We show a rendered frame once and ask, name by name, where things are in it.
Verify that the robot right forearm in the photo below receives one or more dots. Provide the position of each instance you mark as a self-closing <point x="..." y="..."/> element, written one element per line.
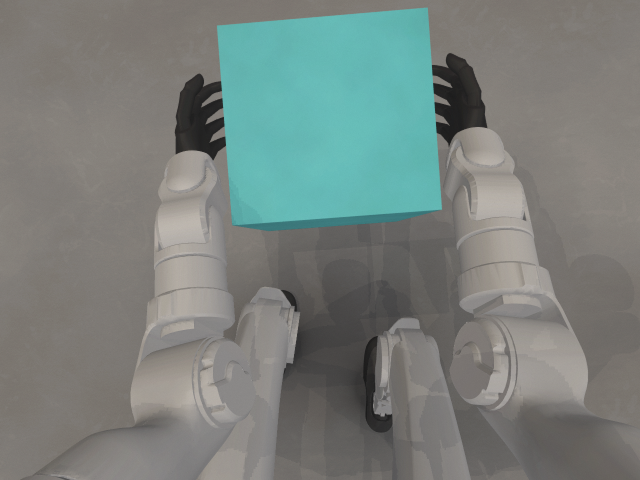
<point x="500" y="272"/>

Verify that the robot right foot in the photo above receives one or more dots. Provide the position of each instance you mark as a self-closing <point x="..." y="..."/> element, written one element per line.
<point x="377" y="422"/>

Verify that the carton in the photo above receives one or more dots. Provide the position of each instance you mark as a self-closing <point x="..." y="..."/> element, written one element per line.
<point x="330" y="121"/>

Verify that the right robot thigh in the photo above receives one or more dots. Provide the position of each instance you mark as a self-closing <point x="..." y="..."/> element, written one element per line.
<point x="426" y="441"/>

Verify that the robot right upper arm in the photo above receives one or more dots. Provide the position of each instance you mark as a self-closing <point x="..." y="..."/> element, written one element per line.
<point x="528" y="379"/>

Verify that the robot right hand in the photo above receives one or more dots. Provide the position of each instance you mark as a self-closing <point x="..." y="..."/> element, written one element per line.
<point x="467" y="109"/>

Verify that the robot left upper arm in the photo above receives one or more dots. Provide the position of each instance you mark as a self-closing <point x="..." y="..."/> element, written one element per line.
<point x="186" y="400"/>

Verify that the robot left hand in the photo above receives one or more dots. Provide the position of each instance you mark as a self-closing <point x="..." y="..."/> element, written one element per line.
<point x="191" y="132"/>

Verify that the robot left forearm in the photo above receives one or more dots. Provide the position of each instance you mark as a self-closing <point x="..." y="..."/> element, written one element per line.
<point x="191" y="294"/>

